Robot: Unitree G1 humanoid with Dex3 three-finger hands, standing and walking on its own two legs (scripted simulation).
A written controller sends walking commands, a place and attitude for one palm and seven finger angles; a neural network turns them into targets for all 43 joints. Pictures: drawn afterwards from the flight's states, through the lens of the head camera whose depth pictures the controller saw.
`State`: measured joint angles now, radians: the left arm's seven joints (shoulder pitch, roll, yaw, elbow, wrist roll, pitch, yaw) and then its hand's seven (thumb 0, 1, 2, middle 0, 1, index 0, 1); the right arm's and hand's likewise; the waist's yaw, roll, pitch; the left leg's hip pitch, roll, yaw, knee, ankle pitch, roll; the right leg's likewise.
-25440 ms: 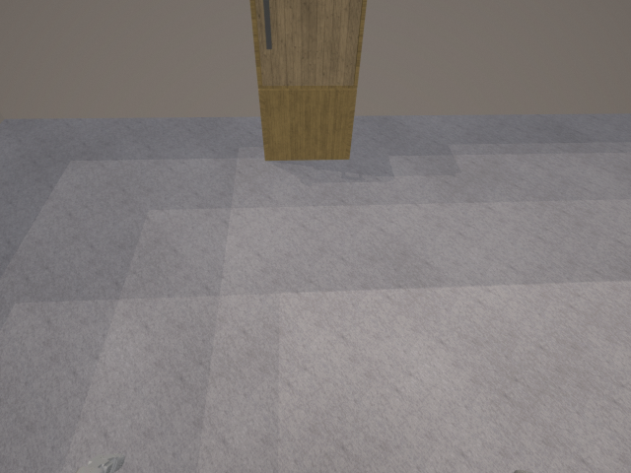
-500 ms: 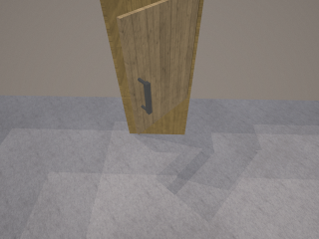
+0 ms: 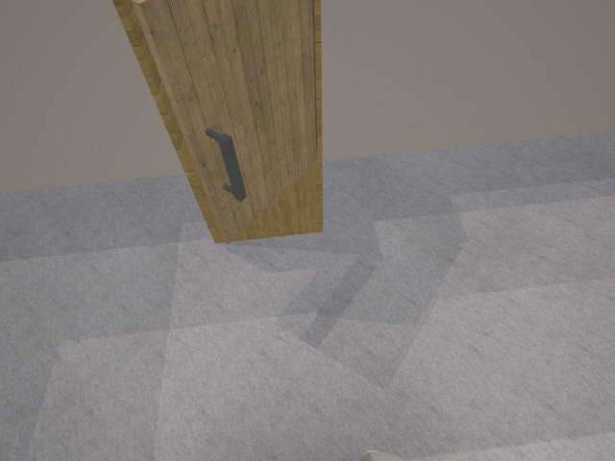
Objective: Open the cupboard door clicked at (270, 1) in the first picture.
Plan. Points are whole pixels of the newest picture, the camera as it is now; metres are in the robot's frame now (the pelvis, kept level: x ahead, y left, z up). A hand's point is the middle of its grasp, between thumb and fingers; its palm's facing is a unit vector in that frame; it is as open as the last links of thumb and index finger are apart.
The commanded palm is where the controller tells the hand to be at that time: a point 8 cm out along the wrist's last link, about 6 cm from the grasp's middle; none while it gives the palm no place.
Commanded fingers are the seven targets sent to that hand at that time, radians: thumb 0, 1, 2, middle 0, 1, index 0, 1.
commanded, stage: walk to a spot facing it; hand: left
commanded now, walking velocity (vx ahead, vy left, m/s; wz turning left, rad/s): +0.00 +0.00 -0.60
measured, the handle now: (226, 166) +0.66 +0.23 -0.08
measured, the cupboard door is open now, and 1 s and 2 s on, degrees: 47 47 47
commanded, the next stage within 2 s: none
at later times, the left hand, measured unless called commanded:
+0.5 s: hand out of the picture +0.12 +0.19 -0.17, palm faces -0.20 -0.95 -0.23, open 7.4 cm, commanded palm none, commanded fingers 0.00 0.90 0.90 -0.20 -0.30 -0.20 -0.30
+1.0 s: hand (274, 410) +0.21 +0.08 -0.16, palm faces -0.58 -0.79 -0.18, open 7.4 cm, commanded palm none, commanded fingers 0.00 0.90 0.90 -0.20 -0.30 -0.20 -0.30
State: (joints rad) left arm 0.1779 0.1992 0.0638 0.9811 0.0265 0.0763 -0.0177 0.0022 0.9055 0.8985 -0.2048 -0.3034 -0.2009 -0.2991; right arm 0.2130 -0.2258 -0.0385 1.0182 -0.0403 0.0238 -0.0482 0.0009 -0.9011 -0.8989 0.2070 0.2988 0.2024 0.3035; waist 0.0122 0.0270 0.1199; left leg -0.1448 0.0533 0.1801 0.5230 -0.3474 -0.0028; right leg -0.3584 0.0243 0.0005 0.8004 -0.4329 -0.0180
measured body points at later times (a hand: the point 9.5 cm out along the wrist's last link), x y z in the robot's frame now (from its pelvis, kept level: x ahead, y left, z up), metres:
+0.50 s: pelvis -0.01 +0.00 +0.00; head +0.05 +0.00 +0.45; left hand +0.13 +0.24 -0.15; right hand +0.03 -0.27 -0.12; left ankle +0.01 +0.14 -0.73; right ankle -0.02 -0.12 -0.68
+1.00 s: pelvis +0.02 -0.03 +0.00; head +0.06 -0.04 +0.45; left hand +0.24 +0.12 -0.15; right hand -0.11 -0.27 -0.13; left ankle +0.08 +0.08 -0.73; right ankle -0.05 -0.13 -0.68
